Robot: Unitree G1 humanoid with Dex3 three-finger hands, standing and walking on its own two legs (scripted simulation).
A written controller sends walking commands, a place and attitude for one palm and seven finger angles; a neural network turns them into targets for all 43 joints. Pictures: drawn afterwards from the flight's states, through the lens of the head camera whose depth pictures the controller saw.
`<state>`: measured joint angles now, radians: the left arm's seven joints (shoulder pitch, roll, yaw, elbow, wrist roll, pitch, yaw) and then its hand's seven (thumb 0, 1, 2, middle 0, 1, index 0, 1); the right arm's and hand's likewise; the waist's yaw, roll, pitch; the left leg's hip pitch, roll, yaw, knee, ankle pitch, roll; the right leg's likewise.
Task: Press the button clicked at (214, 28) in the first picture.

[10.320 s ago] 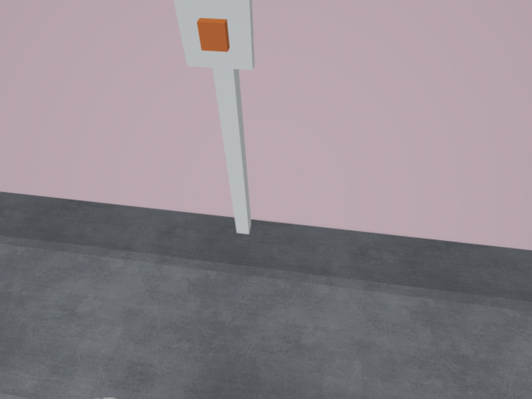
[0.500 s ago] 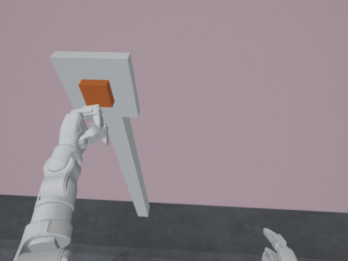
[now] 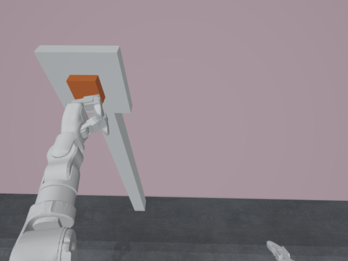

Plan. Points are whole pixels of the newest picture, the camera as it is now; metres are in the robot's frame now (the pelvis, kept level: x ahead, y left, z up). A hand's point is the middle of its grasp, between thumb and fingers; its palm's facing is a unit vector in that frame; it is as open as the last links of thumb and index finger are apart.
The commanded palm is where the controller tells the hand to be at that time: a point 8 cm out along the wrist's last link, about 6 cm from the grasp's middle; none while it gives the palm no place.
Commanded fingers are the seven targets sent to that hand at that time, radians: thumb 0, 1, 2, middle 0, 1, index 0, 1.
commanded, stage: press the button with the knuckle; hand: left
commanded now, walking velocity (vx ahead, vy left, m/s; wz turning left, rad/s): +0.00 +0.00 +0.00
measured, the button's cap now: (87, 88) +0.47 +0.22 +0.16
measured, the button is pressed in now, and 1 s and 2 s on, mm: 0 13 0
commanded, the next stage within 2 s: hold the button down briefly in 0.72 s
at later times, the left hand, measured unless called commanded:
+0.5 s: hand (104, 112) +0.42 +0.17 +0.13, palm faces +0.02 -1.00 -0.02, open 2.8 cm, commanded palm +0.41 +0.23 +0.13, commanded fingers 0.00 0.90 0.90 -1.30 -1.50 -1.30 -1.50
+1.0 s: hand (104, 109) +0.43 +0.18 +0.13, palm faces +0.00 -1.00 -0.03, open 2.8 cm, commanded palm +0.44 +0.23 +0.13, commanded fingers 0.00 0.90 0.90 -1.30 -1.50 -1.30 -1.50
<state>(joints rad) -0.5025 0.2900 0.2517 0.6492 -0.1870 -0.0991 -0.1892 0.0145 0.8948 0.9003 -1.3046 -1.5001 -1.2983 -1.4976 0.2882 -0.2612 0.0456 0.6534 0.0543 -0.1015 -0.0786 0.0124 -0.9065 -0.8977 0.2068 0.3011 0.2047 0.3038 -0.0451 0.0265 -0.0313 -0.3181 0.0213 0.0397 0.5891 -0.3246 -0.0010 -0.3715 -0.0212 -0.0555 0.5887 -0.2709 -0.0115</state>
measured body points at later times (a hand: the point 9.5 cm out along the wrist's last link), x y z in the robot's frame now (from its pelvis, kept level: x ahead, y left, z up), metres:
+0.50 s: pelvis -0.01 +0.00 +0.00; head +0.02 -0.01 +0.45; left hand +0.41 +0.23 +0.13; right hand +0.09 -0.26 -0.12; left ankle -0.01 +0.12 -0.73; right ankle +0.02 -0.11 -0.73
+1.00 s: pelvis -0.03 +0.00 -0.01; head +0.01 +0.00 +0.44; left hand +0.43 +0.23 +0.13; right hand +0.01 -0.27 -0.13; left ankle -0.01 +0.12 -0.73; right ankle +0.02 -0.11 -0.73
